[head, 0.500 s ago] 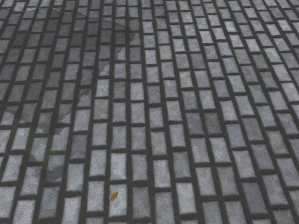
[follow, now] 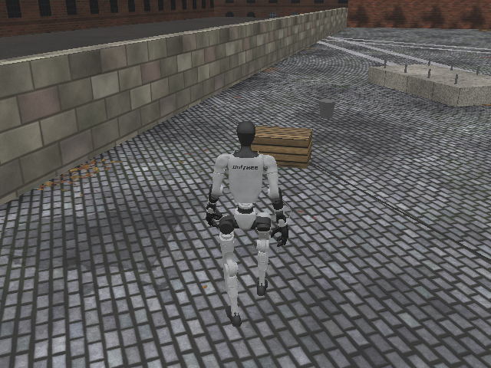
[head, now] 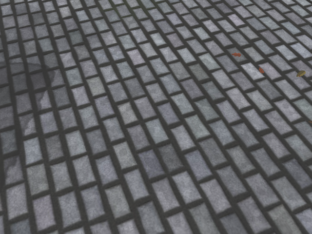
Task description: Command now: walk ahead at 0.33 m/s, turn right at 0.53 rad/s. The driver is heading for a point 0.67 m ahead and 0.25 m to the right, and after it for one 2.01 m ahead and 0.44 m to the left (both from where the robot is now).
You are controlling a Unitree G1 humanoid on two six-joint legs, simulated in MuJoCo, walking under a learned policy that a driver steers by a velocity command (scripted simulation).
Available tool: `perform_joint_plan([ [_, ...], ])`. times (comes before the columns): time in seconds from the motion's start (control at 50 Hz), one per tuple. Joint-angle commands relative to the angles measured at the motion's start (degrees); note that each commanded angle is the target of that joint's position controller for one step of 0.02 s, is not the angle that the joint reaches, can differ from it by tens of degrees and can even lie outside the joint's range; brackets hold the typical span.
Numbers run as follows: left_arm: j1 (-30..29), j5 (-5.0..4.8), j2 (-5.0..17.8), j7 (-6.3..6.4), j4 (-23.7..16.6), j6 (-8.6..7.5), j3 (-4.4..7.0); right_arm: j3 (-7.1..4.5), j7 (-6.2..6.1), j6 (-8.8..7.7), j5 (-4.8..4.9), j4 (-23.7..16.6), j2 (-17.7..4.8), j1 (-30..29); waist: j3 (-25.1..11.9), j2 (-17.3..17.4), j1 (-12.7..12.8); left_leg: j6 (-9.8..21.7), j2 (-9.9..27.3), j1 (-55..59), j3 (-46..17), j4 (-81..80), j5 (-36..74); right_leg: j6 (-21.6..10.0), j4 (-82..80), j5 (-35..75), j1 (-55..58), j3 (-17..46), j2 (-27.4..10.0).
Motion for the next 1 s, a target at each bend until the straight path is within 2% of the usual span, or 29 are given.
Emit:
perform_joint_plan([
  [0.02,-1.12,0.52,1.73,0.01,-3.68,-0.9,0.06,-1.69,-0.88,0.29,0.09,-1.97,-8.95,1.49,0.85,6.36,1.55,4.6,15.66,-1.2,-1.68,5.72,54.3,-1.95,-3.44,-3.49,5.53,-4.76,4.67],
  [0.06,6.65,0.65,3.8,0.51,-1.81,-1.43,1.0,-2.37,-1.22,1.34,0.23,-2.68,-10.67,0.19,-3.82,8.03,4.45,3.85,15.5,-0.32,-1.48,18.61,61.76,-4.2,-6.12,-7.32,13.56,-5.14,8.41],
  [0.08,12.84,0.97,5.34,1.05,0.01,-2.2,1.82,-2.58,-1.01,1.9,0.61,-3.26,-11.11,-0.64,-7.6,6.72,7.19,2.59,14.98,-2.77,-1.35,29.83,55.32,-5.52,-11.7,-3.09,21.69,-4.02,9.63],
  [0.1,18.02,1.62,9.72,1.9,1.03,-2.97,3.2,-2.57,-0.65,1.94,1.13,-4.5,-10.79,-1.09,-11.82,2.43,10.05,0.08,12.48,-12.63,-1.21,45.77,35.57,-7.98,-14.79,11.21,33.49,3.22,3.68],
  [0.12,15.6,1.45,17.22,2.34,-0.34,-2.65,4.81,-1.32,0.01,2.05,1.73,-7.73,-3.69,4.49,-18.39,-9.8,3.89,-3.25,2.42,-36.26,-3.73,67.61,-21.65,-18.0,-6.3,51.19,53.51,26.75,-16.05],
  [0.14,20.41,-1.35,17.71,2.79,-1.22,-1.39,5.14,-1.95,0.13,2.38,1.07,-8.76,-7.96,0.86,-26.26,-0.85,7.85,-3.5,1.26,-37.5,-15.89,71.8,-17.92,-21.66,-11.19,50.6,52.32,33.12,-17.95],
  [0.16,15.08,-1.58,15.68,3.39,-2.01,-0.7,4.59,-1.67,0.09,2.34,1.33,-10.01,-6.79,-3.22,-18.82,-0.39,6.18,-3.22,3.89,-40.23,-17.8,70.45,-11.58,-20.19,-14.69,41.32,44.91,27.54,-16.12],
  [0.18,10.61,-2.13,11.66,3.61,-2.85,-0.33,3.56,-1.55,0.0,2.21,0.83,-10.3,-6.81,-5.2,-11.48,1.16,4.59,-3.22,5.53,-39.96,-17.86,65.37,-7.48,-17.34,-18.1,33.73,36.32,23.95,-12.75],
  [0.2,8.25,-2.46,9.25,3.84,-3.17,-0.19,2.9,-1.87,-0.1,2.72,-0.27,-10.38,-7.5,-6.05,-7.73,1.74,2.89,-3.4,6.5,-38.52,-18.27,61.44,-5.65,-14.79,-19.88,30.01,30.91,21.38,-9.6],
  [0.22,7.06,-2.67,7.64,4.05,-3.59,-0.1,2.39,-2.03,-0.09,3.86,-1.2,-10.42,-7.66,-4.54,-7.0,1.19,1.33,-3.86,6.81,-35.49,-18.36,58.63,-4.83,-13.59,-21.12,28.28,26.44,19.28,-7.51],
  [0.24,7.04,-2.21,7.67,3.92,-3.77,-0.29,2.22,-2.03,-0.09,5.03,-1.36,-10.38,-7.22,-3.73,-7.42,1.1,0.66,-4.14,6.42,-33.36,-18.36,56.68,-4.35,-12.73,-21.45,27.68,24.08,18.34,-6.4],
  [0.26,7.48,-1.69,8.78,3.71,-3.89,-0.69,2.44,-1.88,-0.06,5.84,-1.22,-10.68,-6.57,-3.43,-8.29,1.17,0.22,-4.38,5.89,-32.52,-18.14,55.27,-3.74,-12.4,-21.33,28.62,23.21,17.9,-5.48],
  [0.3,8.19,-1.24,10.87,3.45,-4.23,-1.01,3.01,-1.75,-0.04,6.67,-0.88,-11.47,-6.31,-4.28,-9.41,0.46,0.12,-4.7,5.44,-32.78,-18.3,52.37,-1.89,-11.56,-21.57,25.87,22.4,17.91,-4.27],
  [0.42,11.25,-1.34,12.2,3.75,-5.33,0.47,3.49,-2.12,-0.39,8.02,-0.71,-15.31,-8.53,-13.01,-7.91,-3.15,3.12,-5.72,4.88,-38.46,-20.48,44.64,0.86,-9.21,-23.89,1.78,24.65,24.77,-3.08],
  [0.5,12.78,-1.02,12.65,3.83,-5.98,1.12,3.78,-1.89,-0.69,7.92,-0.24,-17.16,-8.72,-16.22,-6.57,-4.06,4.37,-5.3,3.47,-38.99,-21.69,39.15,-1.04,-9.23,-23.44,-4.05,26.88,29.37,-3.23],
  [0.58,12.7,-0.62,13.28,3.54,-6.82,1.55,4.06,-1.44,-0.93,7.24,0.54,-18.5,-8.85,-16.74,-6.8,-4.8,4.57,-4.0,0.93,-34.16,-21.69,33.12,-4.22,-9.24,-21.01,1.38,27.15,32.34,-2.89],
  [0.64,11.3,-0.63,13.69,3.15,-7.48,1.99,4.21,-1.19,-1.15,6.57,1.26,-19.04,-9.35,-14.76,-7.38,-5.62,3.67,-2.71,-1.11,-28.02,-21.58,26.28,-6.23,-8.44,-19.14,8.09,26.77,35.09,-2.34],
  [0.68,8.99,-1.14,13.62,2.99,-8.02,2.39,4.21,-1.01,-1.4,6.05,1.52,-18.54,-9.31,-10.86,-7.35,-5.4,1.36,-1.81,-2.08,-20.39,-20.91,15.79,-2.74,-5.95,-17.54,7.82,24.34,35.64,-0.4],
  [0.7,7.39,-1.78,13.13,3.14,-8.53,2.54,4.02,-1.09,-1.7,5.63,1.12,-18.01,-9.78,-8.16,-7.01,-4.28,-0.46,-1.37,-0.91,-13.97,-21.23,6.42,3.03,-3.27,-15.57,2.82,20.6,34.43,1.96],
  [0.72,8.78,-2.26,9.96,3.33,-9.21,2.42,3.22,-1.89,-2.2,5.39,0.16,-18.35,-13.87,-8.64,-6.85,3.86,1.15,0.9,8.67,-8.8,-30.05,-0.95,2.17,0.49,-8.38,-12.42,14.36,28.65,7.21],
  [0.74,12.23,-2.52,7.68,3.68,-10.14,2.16,2.72,-2.55,-2.23,5.82,-0.13,-20.92,-19.12,-13.34,-6.26,15.11,4.01,6.77,23.43,-5.49,-45.69,-2.85,11.34,3.37,3.22,-30.58,3.31,15.23,17.03],
  [0.76,11.38,-0.08,13.27,3.76,-9.12,2.3,3.98,-2.57,-1.77,6.27,-0.6,-20.7,-17.63,-12.59,-5.62,11.24,2.93,12.16,25.49,-11.82,-44.37,0.03,21.26,4.24,15.25,-33.2,4.22,12.38,13.15],
  [0.78,11.55,0.02,14.06,3.44,-8.52,2.48,4.43,-1.46,-1.4,6.27,-0.09,-21.25,-13.76,-14.03,-4.69,7.29,4.25,11.98,22.29,-13.79,-39.21,1.06,24.52,4.59,20.17,-30.39,5.76,12.82,11.56],
  [0.8,12.27,-0.02,13.54,2.99,-7.59,2.98,4.46,-0.93,-1.06,6.27,0.14,-21.61,-11.77,-16.47,-3.03,6.07,5.33,9.92,17.92,-15.21,-32.63,1.88,25.09,5.11,23.61,-26.75,6.19,12.3,10.85],
  [0.82,13.01,-0.25,13.23,2.32,-7.25,3.53,4.38,-0.77,-1.03,6.35,-0.06,-22.24,-11.41,-17.78,-3.56,8.15,5.83,8.23,14.76,-13.91,-28.3,2.67,25.91,5.67,26.58,-24.09,5.64,11.43,10.82],
  [0.84,13.53,-0.56,12.93,1.64,-7.04,3.93,4.19,-0.73,-1.18,6.34,-0.23,-22.53,-11.48,-17.3,-3.88,10.11,5.27,8.19,13.59,-12.52,-25.62,3.55,30.13,6.54,28.76,-23.37,4.63,10.42,10.76],
  [0.86,12.67,-0.88,12.7,1.28,-7.26,4.13,3.97,-0.83,-1.08,6.35,-0.35,-22.38,-11.67,-15.81,-4.22,9.77,4.34,8.43,13.19,-11.17,-23.94,4.22,32.65,7.26,29.27,-22.89,3.98,9.52,10.46],
  [0.94,7.48,-1.26,11.38,0.77,-9.38,4.68,3.02,-1.7,-1.0,6.17,-0.26,-20.84,-13.21,-9.57,-4.73,9.71,0.78,9.86,15.31,-3.45,-22.71,5.68,35.68,8.73,23.34,-22.9,0.86,8.12,8.71],
  [1.0,3.98,-0.79,11.32,-0.27,-11.0,4.9,2.49,-2.43,-0.36,5.88,-0.64,-19.97,-14.35,-6.63,-4.85,10.9,-1.47,9.81,16.88,-2.28,-24.34,0.43,8.62,7.83,16.23,-21.75,1.15,6.82,6.27],
])
Next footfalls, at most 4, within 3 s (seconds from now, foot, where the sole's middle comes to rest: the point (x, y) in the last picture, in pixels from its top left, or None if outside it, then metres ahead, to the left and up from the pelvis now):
0.10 right None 0.21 -0.08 -0.77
0.72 left None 0.26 0.09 -0.77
1.22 right None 0.14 -0.10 -0.77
1.68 left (206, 217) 0.53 -0.19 -0.77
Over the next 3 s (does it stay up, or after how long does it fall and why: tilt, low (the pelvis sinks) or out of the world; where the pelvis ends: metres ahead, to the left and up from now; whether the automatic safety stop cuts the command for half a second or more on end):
stays up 0.96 -0.44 0.01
